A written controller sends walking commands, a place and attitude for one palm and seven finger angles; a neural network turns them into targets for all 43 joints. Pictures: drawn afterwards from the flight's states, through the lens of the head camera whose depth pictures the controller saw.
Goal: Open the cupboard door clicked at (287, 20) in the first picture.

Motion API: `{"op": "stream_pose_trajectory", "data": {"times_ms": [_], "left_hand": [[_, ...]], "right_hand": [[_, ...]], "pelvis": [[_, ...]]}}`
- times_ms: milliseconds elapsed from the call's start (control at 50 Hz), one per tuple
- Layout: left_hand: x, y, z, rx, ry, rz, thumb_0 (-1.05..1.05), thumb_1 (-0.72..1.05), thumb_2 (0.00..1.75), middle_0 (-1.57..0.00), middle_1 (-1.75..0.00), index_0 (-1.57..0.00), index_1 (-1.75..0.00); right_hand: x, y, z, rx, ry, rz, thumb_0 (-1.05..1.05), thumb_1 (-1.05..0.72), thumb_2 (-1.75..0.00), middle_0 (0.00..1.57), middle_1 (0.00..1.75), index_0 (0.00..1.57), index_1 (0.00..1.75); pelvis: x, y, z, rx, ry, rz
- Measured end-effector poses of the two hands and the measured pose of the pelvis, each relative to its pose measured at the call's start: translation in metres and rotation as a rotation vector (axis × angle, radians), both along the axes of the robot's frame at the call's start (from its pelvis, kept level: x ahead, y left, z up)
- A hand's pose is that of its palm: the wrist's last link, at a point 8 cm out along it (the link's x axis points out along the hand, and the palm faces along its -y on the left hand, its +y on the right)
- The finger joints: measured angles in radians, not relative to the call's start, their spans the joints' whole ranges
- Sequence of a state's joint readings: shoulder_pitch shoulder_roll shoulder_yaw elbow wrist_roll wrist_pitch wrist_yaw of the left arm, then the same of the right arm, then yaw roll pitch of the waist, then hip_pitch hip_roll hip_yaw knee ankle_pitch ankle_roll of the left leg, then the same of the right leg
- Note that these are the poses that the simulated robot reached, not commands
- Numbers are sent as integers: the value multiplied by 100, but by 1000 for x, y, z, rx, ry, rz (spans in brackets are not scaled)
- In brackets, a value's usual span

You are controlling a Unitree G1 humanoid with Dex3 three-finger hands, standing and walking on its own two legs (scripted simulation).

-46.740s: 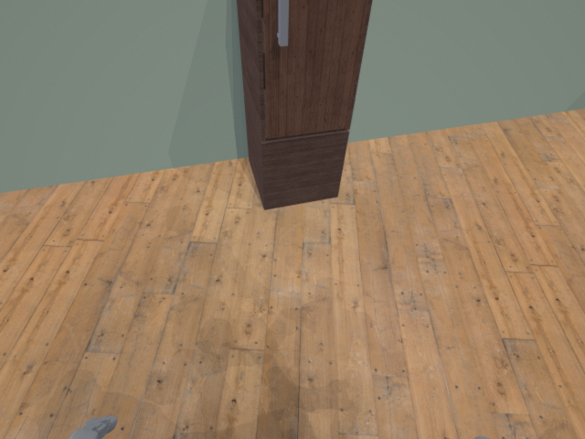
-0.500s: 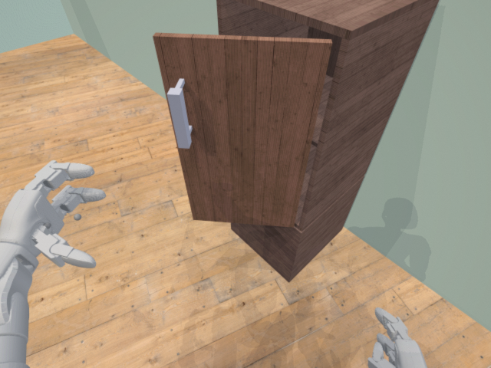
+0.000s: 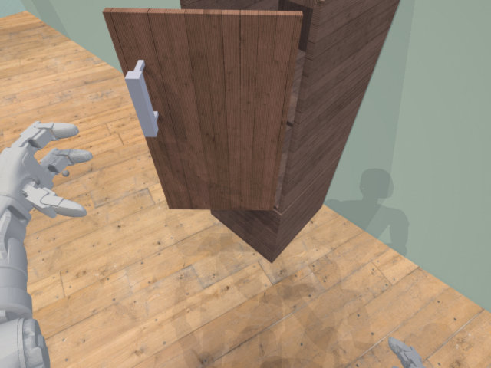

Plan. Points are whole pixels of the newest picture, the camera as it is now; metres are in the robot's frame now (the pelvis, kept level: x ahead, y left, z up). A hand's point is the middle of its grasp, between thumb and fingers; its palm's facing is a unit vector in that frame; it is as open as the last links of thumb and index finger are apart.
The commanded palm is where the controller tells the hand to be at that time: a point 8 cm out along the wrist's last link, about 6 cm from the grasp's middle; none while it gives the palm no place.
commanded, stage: move the hooked fingers beside the handle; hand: left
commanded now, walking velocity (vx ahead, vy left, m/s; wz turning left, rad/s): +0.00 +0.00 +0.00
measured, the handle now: (145, 99) +0.58 +0.21 +0.11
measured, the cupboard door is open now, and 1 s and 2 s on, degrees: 41 41 41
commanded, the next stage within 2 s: none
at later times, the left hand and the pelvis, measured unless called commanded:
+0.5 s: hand (84, 145) +0.44 +0.28 +0.12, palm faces +0.00 -1.00 +0.02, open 14.0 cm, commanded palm +0.42 +0.33 +0.12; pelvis +0.01 +0.03 +0.00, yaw +0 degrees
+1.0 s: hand (102, 119) +0.50 +0.27 +0.13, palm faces +0.03 -1.00 +0.01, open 14.0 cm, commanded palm +0.49 +0.31 +0.12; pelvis +0.01 +0.03 -0.01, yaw -1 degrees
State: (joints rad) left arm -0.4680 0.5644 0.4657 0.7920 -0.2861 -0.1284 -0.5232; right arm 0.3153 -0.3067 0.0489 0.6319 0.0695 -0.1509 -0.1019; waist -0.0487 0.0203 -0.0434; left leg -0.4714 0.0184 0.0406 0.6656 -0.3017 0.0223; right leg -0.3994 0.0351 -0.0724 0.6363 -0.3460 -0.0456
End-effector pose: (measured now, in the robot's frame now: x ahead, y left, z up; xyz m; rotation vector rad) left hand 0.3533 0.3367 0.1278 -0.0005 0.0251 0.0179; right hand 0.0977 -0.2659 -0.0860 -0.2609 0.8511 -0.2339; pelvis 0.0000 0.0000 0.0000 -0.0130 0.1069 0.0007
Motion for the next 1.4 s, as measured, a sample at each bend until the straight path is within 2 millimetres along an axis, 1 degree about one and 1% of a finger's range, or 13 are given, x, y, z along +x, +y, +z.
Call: {"op": "stream_pose_trajectory", "data": {"times_ms": [80,160,260,420,520,620,760,860,960,1140,1260,1320,1400], "left_hand": [[9,2,-3,15,-2,6,-1,-50,30,-30,-120,-30,-120],[16,5,-2,11,-38,5,-1,-50,30,-30,-120,-30,-120],[27,7,-3,-2,-32,-6,-1,-50,30,-30,-120,-30,-120],[50,-1,-4,-4,-24,-25,-1,-50,30,-30,-120,-30,-120],[69,-4,-6,-20,-17,-16,-1,-50,30,-30,-120,-30,-120],[87,-6,-8,2,-6,-14,-1,-50,30,-30,-120,-30,-120],[109,-13,-2,-13,-37,-16,-1,-50,30,-30,-120,-30,-120],[119,-18,-1,-9,-22,-18,-1,-50,30,-30,-120,-30,-120],[126,-17,-4,-13,-1,1,-1,-50,30,-30,-120,-30,-120],[144,-20,6,-2,-20,-5,-1,-50,30,-30,-120,-30,-120],[156,-24,-3,-26,20,-11,-1,-50,30,-30,-120,-30,-120],[159,-21,-8,-11,20,-1,-1,-50,30,-30,-120,-30,-120],[157,-14,-7,5,-18,12,-1,-50,30,-30,-120,-30,-120]], "right_hand": [[-14,0,-2,-3,48,-28,1,-91,-90,21,30,20,30],[-21,5,-2,-6,84,-42,1,-91,-90,21,30,20,30],[-20,14,-2,-8,101,-42,1,-91,-90,21,30,20,30],[-12,31,-3,-4,106,-18,1,-91,-90,21,30,20,30],[-16,38,-5,-4,137,-13,1,-91,-90,21,30,21,30],[-32,39,-9,-4,197,-31,1,-91,-90,21,30,21,30],[-67,35,-14,-5,316,-86,1,-91,-90,21,30,21,30],[-90,31,-15,-1,378,-130,1,-91,-90,21,30,21,30],[-106,26,-14,-5,419,-163,1,-91,-90,21,30,21,30],[-124,18,-14,-26,486,-178,1,-91,-90,21,30,21,30],[-130,15,-12,-33,500,-198,1,-91,-90,21,30,21,30],[-132,15,-11,-31,508,-209,0,-91,-90,21,30,21,30],[-131,17,-10,-22,523,-219,0,-91,-90,21,30,21,30]], "pelvis": [[4,5,0,-2,13,-9],[7,10,0,-5,20,-11],[9,17,0,-12,25,-4],[8,29,-1,-19,41,5],[7,33,-3,-21,57,4],[7,37,-5,-24,80,2],[10,37,-6,-26,109,-9],[12,34,-7,-27,120,-17],[10,30,-9,-28,129,-21],[6,24,-13,-36,163,-10],[7,22,-14,-34,192,-24],[9,21,-15,-33,201,-33],[13,20,-15,-34,204,-40]]}}
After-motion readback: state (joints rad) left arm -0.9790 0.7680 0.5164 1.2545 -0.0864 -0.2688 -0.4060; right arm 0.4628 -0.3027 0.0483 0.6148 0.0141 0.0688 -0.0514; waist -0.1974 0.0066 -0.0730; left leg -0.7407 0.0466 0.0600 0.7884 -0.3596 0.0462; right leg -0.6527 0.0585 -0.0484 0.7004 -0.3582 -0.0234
